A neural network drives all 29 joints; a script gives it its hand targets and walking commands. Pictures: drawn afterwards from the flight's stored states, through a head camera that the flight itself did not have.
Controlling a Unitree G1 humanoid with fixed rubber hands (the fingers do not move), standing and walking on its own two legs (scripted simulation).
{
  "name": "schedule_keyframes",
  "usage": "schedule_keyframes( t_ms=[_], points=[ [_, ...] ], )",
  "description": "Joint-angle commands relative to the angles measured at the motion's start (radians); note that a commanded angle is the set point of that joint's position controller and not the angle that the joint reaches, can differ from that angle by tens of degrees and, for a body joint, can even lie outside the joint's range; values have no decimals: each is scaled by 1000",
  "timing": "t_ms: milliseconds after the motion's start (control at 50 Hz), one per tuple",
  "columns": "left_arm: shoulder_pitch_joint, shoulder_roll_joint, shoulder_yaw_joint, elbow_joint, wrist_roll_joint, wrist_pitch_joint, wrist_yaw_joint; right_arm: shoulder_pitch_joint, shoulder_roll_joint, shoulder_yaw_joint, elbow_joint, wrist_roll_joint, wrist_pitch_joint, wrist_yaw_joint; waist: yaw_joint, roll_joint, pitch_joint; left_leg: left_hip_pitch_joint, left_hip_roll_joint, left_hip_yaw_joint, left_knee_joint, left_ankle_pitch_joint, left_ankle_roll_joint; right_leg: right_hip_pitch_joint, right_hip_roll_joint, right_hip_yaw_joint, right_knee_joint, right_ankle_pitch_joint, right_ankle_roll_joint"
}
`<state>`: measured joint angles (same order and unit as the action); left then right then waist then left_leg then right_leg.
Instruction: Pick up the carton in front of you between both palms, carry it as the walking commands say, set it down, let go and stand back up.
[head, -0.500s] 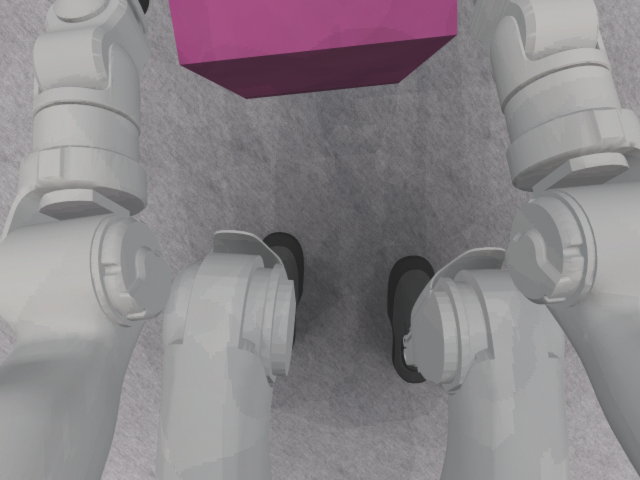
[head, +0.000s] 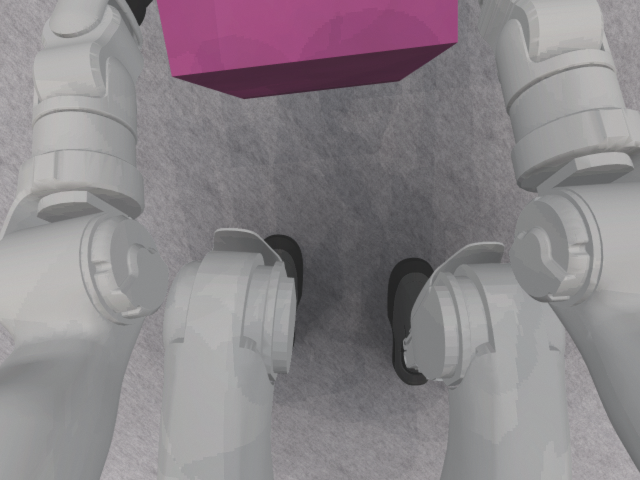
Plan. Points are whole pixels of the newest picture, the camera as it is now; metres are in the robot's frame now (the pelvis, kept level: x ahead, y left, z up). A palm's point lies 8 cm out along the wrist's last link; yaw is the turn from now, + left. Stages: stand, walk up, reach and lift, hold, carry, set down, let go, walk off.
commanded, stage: set down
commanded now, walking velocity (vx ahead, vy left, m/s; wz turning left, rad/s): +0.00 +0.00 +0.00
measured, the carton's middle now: out of the picture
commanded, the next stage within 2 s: let go in 1.24 s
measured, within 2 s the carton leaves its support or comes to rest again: neither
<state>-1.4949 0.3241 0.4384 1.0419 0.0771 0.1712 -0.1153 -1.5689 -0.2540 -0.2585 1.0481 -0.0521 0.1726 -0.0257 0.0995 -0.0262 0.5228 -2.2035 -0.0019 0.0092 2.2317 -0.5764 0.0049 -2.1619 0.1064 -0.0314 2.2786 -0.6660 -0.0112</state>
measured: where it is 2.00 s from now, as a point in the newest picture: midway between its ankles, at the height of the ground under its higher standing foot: (344, 330)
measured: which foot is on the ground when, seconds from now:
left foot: down 0.00-1.00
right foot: down 0.00-1.00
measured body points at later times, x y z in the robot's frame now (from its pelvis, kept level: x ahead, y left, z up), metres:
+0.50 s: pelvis +0.00 +0.01 +0.04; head +0.35 +0.05 +0.31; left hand +0.55 +0.28 -0.08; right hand +0.61 -0.08 -0.07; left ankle +0.12 +0.12 -0.33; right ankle +0.10 -0.10 -0.33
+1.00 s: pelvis +0.02 +0.00 +0.17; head +0.36 +0.04 +0.47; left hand +0.55 +0.29 +0.08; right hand +0.61 -0.11 +0.07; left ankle +0.12 +0.12 -0.33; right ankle +0.10 -0.10 -0.33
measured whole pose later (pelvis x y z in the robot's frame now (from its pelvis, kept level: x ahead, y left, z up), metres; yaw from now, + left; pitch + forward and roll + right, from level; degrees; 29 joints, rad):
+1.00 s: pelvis +0.02 +0.00 +0.17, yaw +0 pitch +47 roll -1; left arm -1.26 0.39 0.31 0.84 -0.10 0.26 -0.02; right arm -1.32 -0.30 -0.19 0.84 0.07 0.28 -0.12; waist 0.09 -0.04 0.03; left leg -1.96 -0.03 -0.02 1.59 -0.45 0.00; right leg -1.91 0.09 0.00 1.62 -0.52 0.00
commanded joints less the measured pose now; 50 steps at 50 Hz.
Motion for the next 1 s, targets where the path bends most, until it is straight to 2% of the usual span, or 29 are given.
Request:
schedule_keyframes(
  t_ms=[0,40,60,80,100,120,140,180,200,220,240,260,280,320,340,360,400,460,480,500,620,640,720,760,800,820,900,940,980],
  points=[
    [-264,263,-80,-29,-50,-107,124,-265,-211,46,-36,91,-70,-78,41,-7,-1076,605,-2,-37,-110,475,-14,495,-6,54,-164,388,44],
    [-332,309,-117,-85,-139,-137,167,-300,-235,106,-61,154,-85,-97,50,-6,-1236,616,-7,-13,-113,524,-32,543,-12,62,-142,467,40],
    [-295,350,-113,-22,-155,-152,164,-283,-188,158,-81,197,-75,-95,107,-20,-1219,676,-18,-21,-90,550,7,449,-19,60,-159,429,49],
    [-287,252,-190,17,-211,-140,153,-316,-186,194,-67,199,-91,-86,25,-56,-1205,617,-20,-24,-103,520,-5,524,-24,46,-162,458,37],
    [-256,240,-198,30,-261,-145,146,-296,-164,201,-74,233,-87,-88,67,-77,-1288,646,-21,-46,-103,603,5,504,-32,37,-127,489,38],
    [-296,303,-203,-48,-244,-147,151,-317,-208,220,-134,266,-88,-87,84,-9,-1381,781,-5,-42,-96,640,-2,487,-18,47,-135,461,41],
    [-247,225,-220,-49,-318,-134,149,-290,-219,248,-126,264,-97,-95,45,-50,-1452,816,-7,-40,-105,680,-16,536,-22,22,-146,481,40],
    [-226,318,-177,-75,-291,-128,142,-268,-172,271,-191,305,-75,-87,124,-95,-1512,876,-16,-32,-120,684,16,498,-23,10,-152,436,55],
    [-194,280,-213,-80,-270,-106,146,-221,-178,248,-90,283,-50,-95,93,-15,-1479,879,-9,-35,-146,663,-9,462,-30,4,-174,413,48],
    [-201,214,-257,-38,-312,-91,138,-259,-177,232,-144,264,-63,-84,44,-51,-1410,825,-21,-58,-177,618,1,432,-26,-34,-155,387,45],
    [-249,319,-213,-145,-316,-89,152,-274,-213,256,-242,289,-54,-95,80,-118,-1667,942,-18,-45,-161,652,4,525,-20,-23,-180,406,59],
    [-230,248,-244,-134,-300,-67,152,-234,-219,206,-221,262,-42,-96,32,-32,-1563,921,-25,-31,-180,612,-1,445,-7,-38,-210,372,45],
    [-178,274,-210,-110,-281,-52,155,-223,-235,174,-204,222,-27,-99,75,-3,-1665,998,-27,-21,-184,619,-14,453,-15,-22,-227,341,48],
    [-239,254,-197,-168,-258,-34,161,-223,-225,152,-214,212,-2,-106,52,-4,-1581,943,-43,-11,-217,554,-2,393,-1,-42,-261,294,40],
    [-256,256,-206,-176,-252,-21,154,-269,-240,105,-276,231,9,-107,38,69,-1573,937,-31,0,-224,497,-5,380,2,-21,-292,260,27],
    [-287,253,-223,-216,-270,-8,158,-233,-260,75,-225,185,22,-115,-11,52,-1576,965,-26,-26,-258,454,-11,358,-7,-45,-306,220,28],
    [-282,215,-218,-151,-225,16,160,-224,-247,59,-144,162,43,-117,18,93,-1450,909,-30,-17,-316,362,-22,310,1,-26,-362,114,8],
    [-227,155,-204,-119,-214,33,155,-192,-167,55,-121,128,54,-100,-3,18,-1432,801,-48,7,-385,301,-27,431,4,-37,-432,156,22],
    [-248,175,-174,-135,-188,23,155,-258,-184,47,-122,129,54,-96,25,13,-1392,721,-46,11,-393,310,-22,414,0,-21,-442,175,16],
    [-237,172,-179,-67,-203,27,154,-231,-214,8,-60,101,55,-99,-38,11,-1381,686,-36,2,-401,291,-27,465,-4,-23,-443,204,13],
    [-200,225,-119,-130,-98,23,150,-200,-157,6,-139,125,49,-83,43,56,-1490,847,-46,3,-512,393,-28,436,11,-48,-530,249,25],
    [-169,189,-136,-153,-143,26,155,-154,-182,-3,-117,99,43,-82,21,64,-1552,964,-48,-2,-529,438,-36,449,14,-54,-586,228,26],
    [-101,165,-105,-161,-131,21,144,-138,-160,42,-165,117,42,-68,53,21,-1550,899,-56,11,-587,508,-27,537,20,-28,-628,342,27],
    [-75,198,-71,-150,-160,24,123,-163,-147,61,-257,95,35,-75,53,-140,-1559,785,-50,20,-619,480,-24,692,10,-16,-673,390,47],
    [-81,297,-46,-247,-113,20,118,-153,-155,51,-276,111,57,-88,107,-90,-1695,883,-63,24,-640,558,-13,744,8,18,-697,430,43],
    [-124,250,-95,-342,-145,25,113,-131,-187,9,-290,94,62,-93,44,-43,-1752,947,-57,24,-666,615,-28,775,11,0,-729,489,39],
    [-68,233,-119,-367,-181,71,93,-119,-171,86,-381,136,90,-95,60,-88,-1837,1070,-66,40,-731,680,-21,818,27,-18,-798,521,42],
    [-54,161,-176,-374,-218,76,81,-49,-174,14,-383,127,95,-91,-19,36,-1825,1228,-55,6,-772,752,-32,790,29,-28,-853,542,44],
    [-45,207,-155,-305,-188,81,87,-3,-149,34,-295,110,101,-82,-2,12,-1680,1205,-46,-17,-825,693,-39,715,22,-19,-891,451,38]
  ],
)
